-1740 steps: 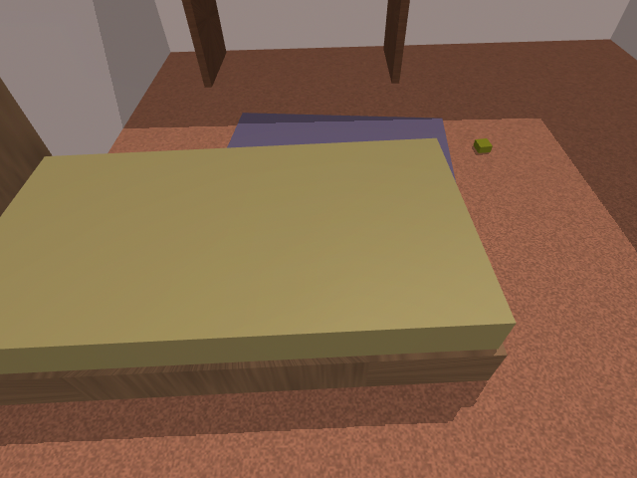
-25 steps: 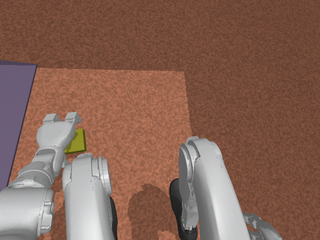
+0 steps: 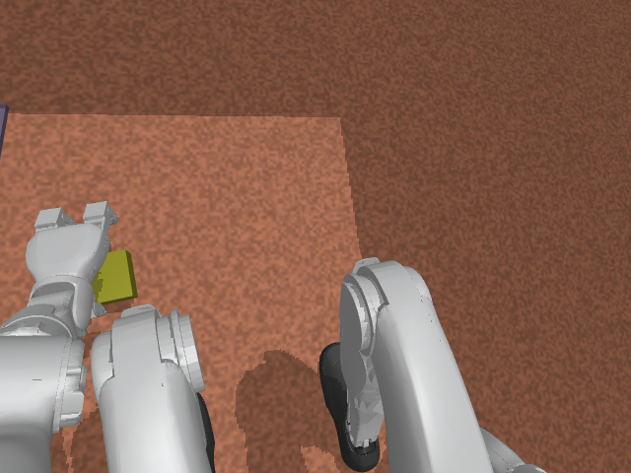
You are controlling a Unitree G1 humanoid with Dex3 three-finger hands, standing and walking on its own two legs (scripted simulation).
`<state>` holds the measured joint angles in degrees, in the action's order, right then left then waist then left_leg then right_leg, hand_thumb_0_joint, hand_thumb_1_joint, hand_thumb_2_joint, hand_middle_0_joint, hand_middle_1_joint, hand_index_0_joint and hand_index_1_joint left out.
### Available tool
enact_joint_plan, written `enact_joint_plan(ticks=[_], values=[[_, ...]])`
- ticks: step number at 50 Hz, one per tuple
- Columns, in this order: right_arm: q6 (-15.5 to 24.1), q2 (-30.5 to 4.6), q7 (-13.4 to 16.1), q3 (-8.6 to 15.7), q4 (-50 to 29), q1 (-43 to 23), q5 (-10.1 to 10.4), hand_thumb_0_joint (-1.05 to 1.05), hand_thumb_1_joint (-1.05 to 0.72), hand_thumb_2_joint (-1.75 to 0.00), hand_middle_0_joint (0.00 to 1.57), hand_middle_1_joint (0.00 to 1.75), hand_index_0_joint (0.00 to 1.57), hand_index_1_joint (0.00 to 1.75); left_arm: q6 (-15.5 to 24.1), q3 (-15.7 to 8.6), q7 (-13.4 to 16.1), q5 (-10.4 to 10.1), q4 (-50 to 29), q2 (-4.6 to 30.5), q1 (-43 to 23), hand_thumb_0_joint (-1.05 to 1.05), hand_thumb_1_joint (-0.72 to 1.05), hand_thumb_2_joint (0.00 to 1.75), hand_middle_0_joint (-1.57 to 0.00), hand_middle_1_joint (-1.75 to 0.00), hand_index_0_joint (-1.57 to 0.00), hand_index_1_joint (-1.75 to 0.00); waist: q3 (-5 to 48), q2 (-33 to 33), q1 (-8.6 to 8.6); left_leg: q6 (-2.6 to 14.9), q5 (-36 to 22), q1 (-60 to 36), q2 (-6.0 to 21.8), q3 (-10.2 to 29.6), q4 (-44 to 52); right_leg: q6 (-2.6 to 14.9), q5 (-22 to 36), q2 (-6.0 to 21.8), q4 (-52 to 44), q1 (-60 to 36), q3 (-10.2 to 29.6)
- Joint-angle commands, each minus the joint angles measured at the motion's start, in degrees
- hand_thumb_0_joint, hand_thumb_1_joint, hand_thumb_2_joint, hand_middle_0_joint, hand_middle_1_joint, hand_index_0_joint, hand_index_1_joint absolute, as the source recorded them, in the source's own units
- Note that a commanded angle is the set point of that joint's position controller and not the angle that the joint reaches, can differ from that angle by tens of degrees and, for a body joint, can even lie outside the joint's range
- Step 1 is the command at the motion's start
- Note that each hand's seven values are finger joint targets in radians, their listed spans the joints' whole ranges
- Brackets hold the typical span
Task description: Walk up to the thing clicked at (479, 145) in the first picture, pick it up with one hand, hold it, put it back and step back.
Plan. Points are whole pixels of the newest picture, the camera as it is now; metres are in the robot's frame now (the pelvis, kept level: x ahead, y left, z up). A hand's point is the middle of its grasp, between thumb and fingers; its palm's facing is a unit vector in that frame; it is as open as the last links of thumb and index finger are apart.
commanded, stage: rest palm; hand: left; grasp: from above
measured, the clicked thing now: (108, 278) +0.39 +0.24 -0.29
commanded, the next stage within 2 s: close in 1.62 s
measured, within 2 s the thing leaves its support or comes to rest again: neither
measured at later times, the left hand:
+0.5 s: hand (84, 285) +0.37 +0.26 -0.23, palm faces -0.42 -0.06 -0.90, open 13.8 cm
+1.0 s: hand (92, 279) +0.38 +0.25 -0.23, palm faces -0.45 -0.05 -0.89, open 13.9 cm
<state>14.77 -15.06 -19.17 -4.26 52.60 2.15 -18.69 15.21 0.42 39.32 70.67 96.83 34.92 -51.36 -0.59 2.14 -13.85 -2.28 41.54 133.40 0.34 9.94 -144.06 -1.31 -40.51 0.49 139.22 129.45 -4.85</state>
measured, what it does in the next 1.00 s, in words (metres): stands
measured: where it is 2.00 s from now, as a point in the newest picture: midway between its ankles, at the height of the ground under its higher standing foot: (279, 453)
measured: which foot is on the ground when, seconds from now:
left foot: down 0.00-1.00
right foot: down 0.00-1.00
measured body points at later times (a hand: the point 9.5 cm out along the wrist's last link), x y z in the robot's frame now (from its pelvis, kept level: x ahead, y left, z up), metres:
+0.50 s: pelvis +0.00 +0.00 +0.00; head +0.23 +0.09 +0.37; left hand +0.39 +0.26 -0.18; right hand +0.07 -0.27 -0.09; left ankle +0.07 +0.13 -0.27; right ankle +0.09 -0.12 -0.27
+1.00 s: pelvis -0.01 +0.00 +0.00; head +0.23 +0.09 +0.37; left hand +0.40 +0.25 -0.18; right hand +0.05 -0.25 -0.09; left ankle +0.07 +0.13 -0.27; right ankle +0.09 -0.12 -0.27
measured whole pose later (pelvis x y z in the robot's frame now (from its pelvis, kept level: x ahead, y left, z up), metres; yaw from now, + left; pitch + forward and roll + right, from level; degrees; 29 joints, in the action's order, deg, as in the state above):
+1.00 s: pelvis -0.01 +0.00 +0.00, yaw -3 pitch +27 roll -11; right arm 20.9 -17.5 -23.8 -8.3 50.8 2.4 -18.1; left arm 14.6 3.5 45.3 71.3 98.9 39.0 -49.9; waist -3.7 4.5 -15.5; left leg -2.9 40.7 132.3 0.3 14.1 -145.0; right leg -1.4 -38.0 -0.7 137.3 127.3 -8.3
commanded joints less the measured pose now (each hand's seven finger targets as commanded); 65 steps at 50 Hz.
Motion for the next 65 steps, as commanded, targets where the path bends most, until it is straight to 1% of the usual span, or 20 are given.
enact_joint_plan(ticks=[1, 5, 11, 12, 13, 19, 23, 24, 25, 32, 35, 39, 42, 45, 47, 50, 51, 54, 60, 65], values=[[0.82, -16.69, -0.61, 3.31, -0.41, 10.39, -0.23, 0.0, -0.91, -0.9, 0.2, 0.3, 0.2, 0.3, 2.49, -1.97, 3.67, 1.95, -0.57, 4.45, -6.01, 0.0, -0.43, 0.88, -0.09, -1.02, -0.14, -0.98, 35.81, -14.58, -1.38, 2.7, -12.72, -26.05, -1.51, -7.4, 13.8, 2.23, 15.37, -3.81, -13.7, -21.26, -6.77], [1.01, -16.73, -1.56, 3.27, -0.89, 8.83, -1.24, 0.0, -0.9, -0.9, 0.2, 0.3, 0.2, 0.3, 2.82, -1.38, 7.91, 4.3, -2.36, 4.06, -6.87, 0.0, -0.42, 0.87, -0.11, -1.01, -0.15, -0.97, 33.16, -15.72, -2.05, 2.77, -9.59, -24.57, -1.52, -7.08, 14.3, 2.6, 11.82, -4.39, -13.89, -18.86, -6.82], [2.45, -17.99, -3.07, 4.21, -1.16, 9.26, -1.65, 0.0, -0.9, -0.9, 0.2, 0.3, 0.2, 0.3, 0.92, -0.75, 12.3, 3.64, -4.82, 2.31, -9.96, 0.0, -0.43, 0.86, -0.1, -1.01, -0.14, -0.97, 32.95, -15.1, -5.16, 2.73, -10.14, -24.98, -0.86, -6.11, 13.89, 2.1, 12.06, -4.17, -14.79, -18.47, -7.07], [2.68, -17.83, -3.21, 4.09, -1.41, 8.59, -1.25, 0.0, -0.91, -0.9, 0.2, 0.3, 0.2, 0.3, 0.44, 0.42, 12.7, 3.06, -5.49, 1.87, -10.31, 0.0, -0.43, 0.86, -0.09, -1.02, -0.14, -0.97, 32.43, -14.84, -4.51, 2.67, -9.29, -24.0, -0.82, -6.18, 13.73, 2.45, 11.73, -4.33, -15.21, -18.86, -6.64], [2.82, -18.32, -3.22, 4.7, -1.01, 8.81, -1.1, 0.0, -0.91, -0.9, 0.2, 0.3, 0.2, 0.3, -0.14, -0.71, 13.4, 2.74, -5.29, 2.7, -9.93, 0.0, -0.46, 0.89, -0.09, -1.01, -0.12, -0.98, 32.55, -13.26, -4.9, 2.84, -8.41, -23.51, -0.49, -5.97, 13.89, 2.51, 10.53, -4.09, -16.09, -18.71, -6.59], [4.21, -18.34, -3.95, 4.66, -0.83, 8.97, -0.49, 0.0, -0.91, -0.9, 0.2, 0.3, 0.2, 0.3, -2.44, 0.3, 11.86, 0.66, -3.09, 1.67, -12.38, 0.0, -0.47, 0.9, -0.07, -1.05, -0.1, -1.01, 30.98, -16.67, -5.61, 2.27, -6.86, -24.82, -0.23, -5.67, 14.21, 2.58, 9.44, -3.55, -15.61, -17.43, -6.74], [5.52, -17.55, -4.21, 3.01, -0.76, 8.53, -0.13, 0.0, -0.91, -0.91, 0.2, 0.3, 0.2, 0.3, -2.5, 2.38, 9.32, -0.52, -4.3, 0.64, -14.08, 0.0, -0.49, 0.92, -0.07, -1.05, -0.1, -1.02, 31.89, -17.61, -5.61, 2.34, -9.86, -26.01, -0.26, -5.41, 13.29, 2.59, 13.08, -3.49, -14.55, -17.2, -7.55], [5.5, -18.14, -4.09, 3.21, -0.45, 8.4, 0.16, 0.0, -0.91, -0.91, 0.2, 0.3, 0.2, 0.3, -2.73, 1.78, 8.98, -0.42, -2.2, 1.52, -11.95, 0.0, -0.49, 0.93, -0.09, -1.04, -0.1, -1.02, 31.73, -17.24, -4.87, 2.14, -9.48, -26.67, -0.2, -5.1, 13.79, 2.63, 12.84, -3.83, -14.79, -16.86, -7.62], [5.75, -17.78, -4.16, 3.06, -0.85, 8.4, 0.22, 0.0, -0.91, -0.91, 0.2, 0.3, 0.2, 0.3, -2.62, 2.46, 8.42, -0.24, -3.39, 1.18, -13.24, 0.0, -0.49, 0.94, -0.08, -1.04, -0.1, -1.02, 31.57, -17.85, -5.57, 2.09, -9.91, -27.14, -0.29, -5.03, 13.36, 2.55, 13.68, -3.75, -14.43, -16.84, -7.75], [5.84, -18.66, -4.54, 2.1, -1.39, 8.44, 0.31, 0.0, -0.91, -0.91, 0.2, 0.3, 0.2, 0.3, -2.97, 1.59, 7.61, 1.43, 1.03, 2.96, -9.72, 0.0, -0.51, 0.94, -0.08, -1.04, -0.1, -1.02, 29.75, -17.81, -4.77, 2.09, -9.13, -25.68, -0.71, -4.92, 14.43, 2.69, 13.53, -4.54, -14.53, -17.8, -8.32], [6.01, -19.53, -4.44, 2.55, -1.55, 8.75, 0.6, 0.0, -0.91, -0.91, 0.2, 0.3, 0.2, 0.3, -2.91, 1.1, 7.78, 0.8, 0.82, 3.32, -9.0, 0.0, -0.49, 0.93, -0.1, -1.03, -0.11, -1.01, 29.34, -16.66, -4.98, 2.04, -7.46, -25.2, -0.48, -4.22, 15.08, 2.62, 11.82, -4.62, -15.03, -17.27, -8.54], [6.53, -18.51, -4.7, 1.18, -2.64, 8.6, 0.89, 0.0, -0.91, -0.91, 0.2, 0.3, 0.2, 0.3, -2.11, 3.35, 7.1, -0.23, -1.76, 1.12, -12.49, 0.0, -0.48, 0.92, -0.11, -1.02, -0.12, -1.01, 30.37, -16.88, -6.24, 2.17, -9.48, -25.62, -0.57, -4.26, 14.26, 2.68, 14.21, -4.86, -15.21, -18.97, -8.73], [6.97, -19.04, -4.47, 0.71, -2.79, 9.08, 1.34, 0.0, -0.91, -0.91, 0.2, 0.3, 0.2, 0.3, -1.27, 3.39, 7.1, -1.31, -3.54, 2.45, -13.0, 0.0, -0.51, 0.94, -0.1, -1.01, -0.11, -1.01, 31.71, -15.29, -6.34, 2.2, -10.17, -25.9, -0.26, -3.95, 13.56, 2.67, 14.5, -4.88, -15.69, -19.74, -8.72], [7.11, -19.01, -4.33, 0.15, -2.53, 9.07, 0.93, 0.0, -0.91, -0.91, 0.2, 0.3, 0.2, 0.3, -0.41, 3.95, 7.41, -0.41, -3.03, 3.05, -13.59, 0.0, -0.51, 0.93, -0.1, -1.02, -0.11, -1.01, 30.98, -16.53, -6.46, 2.21, -10.08, -25.66, -0.67, -4.5, 12.83, 2.69, 14.59, -4.79, -15.75, -20.81, -8.5], [7.03, -19.72, -4.03, 0.74, -1.85, 9.27, 1.21, 0.0, -0.91, -0.91, 0.2, 0.3, 0.2, 0.3, -0.6, 2.64, 8.33, -0.17, -2.18, 5.2, -11.41, 0.0, -0.52, 0.95, -0.1, -1.0, -0.1, -1.0, 29.11, -15.57, -5.78, 2.11, -7.03, -24.26, -0.57, -4.46, 13.56, 2.81, 10.8, -4.73, -16.71, -19.67, -8.28], [6.96, -19.42, -3.9, -0.03, -2.78, 8.67, 1.07, 0.0, -0.91, -0.91, 0.2, 0.3, 0.2, 0.3, -0.77, 2.59, 9.18, 1.15, -2.51, 5.85, -12.46, 0.0, -0.51, 0.95, -0.11, -0.99, -0.1, -1.0, 29.7, -16.03, -6.02, 2.03, -7.47, -24.3, -0.57, -4.81, 13.33, 2.82, 11.31, -5.06, -16.85, -20.28, -8.11], [6.73, -20.76, -3.71, 0.88, -2.29, 8.91, 1.22, 0.0, -0.91, -0.91, 0.2, 0.3, 0.2, 0.3, -1.04, 1.3, 9.89, 1.22, -1.55, 7.58, -11.42, 0.0, -0.5, 0.93, -0.11, -0.99, -0.11, -0.99, 29.27, -16.19, -5.66, 2.01, -6.82, -24.04, -0.45, -4.7, 13.97, 2.83, 10.39, -5.34, -17.43, -20.33, -8.03], [6.69, -20.44, -3.81, 1.0, -2.62, 8.94, 1.32, 0.0, -0.91, -0.91, 0.2, 0.3, 0.2, 0.3, -2.09, 2.16, 10.23, 1.72, -1.32, 6.11, -12.43, 0.0, -0.48, 0.92, -0.13, -0.95, -0.13, -0.96, 28.19, -17.49, -6.27, 1.69, -7.02, -24.32, -0.26, -4.33, 14.43, 2.91, 10.75, -5.24, -16.89, -19.5, -8.22], [7.37, -20.38, -4.41, 0.48, -3.27, 8.86, 1.46, 0.0, -0.91, -0.91, 0.2, 0.3, 0.2, 0.3, -3.29, 1.48, 9.23, 0.52, -0.89, 6.5, -13.35, 0.0, -0.43, 0.9, -0.18, -0.91, -0.17, -0.93, 29.98, -18.84, -6.77, 1.52, -10.0, -27.52, 0.24, -2.83, 15.08, 2.81, 14.67, -5.35, -15.12, -19.32, -9.32], [7.87, -20.46, -4.43, 0.03, -3.3, 8.66, 1.57, 0.0, -0.91, -0.91, 0.2, 0.3, 0.2, 0.3, -3.46, 1.4, 7.21, -0.58, 0.21, 7.27, -11.89, 0.0, -0.4, 0.89, -0.21, -0.91, -0.19, -0.92, 28.46, -18.41, -6.32, 1.84, -8.89, -26.2, 0.03, -3.38, 14.51, 2.73, 13.86, -5.05, -15.35, -19.27, -9.24]])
